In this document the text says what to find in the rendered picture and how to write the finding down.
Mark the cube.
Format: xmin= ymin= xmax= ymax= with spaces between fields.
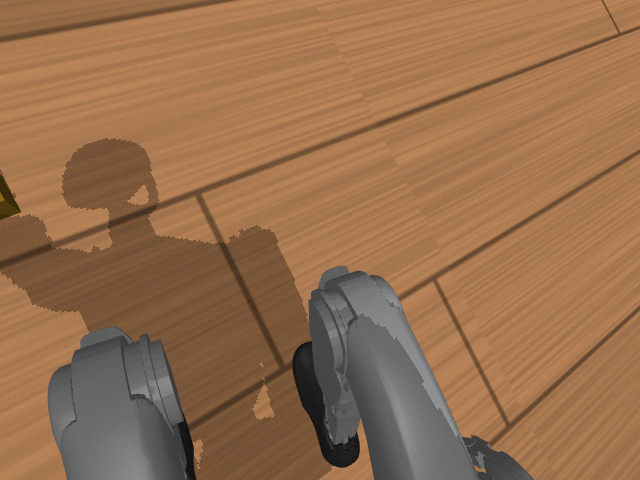
xmin=0 ymin=175 xmax=21 ymax=220

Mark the right robot hand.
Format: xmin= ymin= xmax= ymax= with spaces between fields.
xmin=462 ymin=435 xmax=534 ymax=480

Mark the left robot foot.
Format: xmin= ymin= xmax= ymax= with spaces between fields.
xmin=178 ymin=411 xmax=196 ymax=480

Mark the right robot foot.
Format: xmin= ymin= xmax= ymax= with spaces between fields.
xmin=292 ymin=341 xmax=360 ymax=468

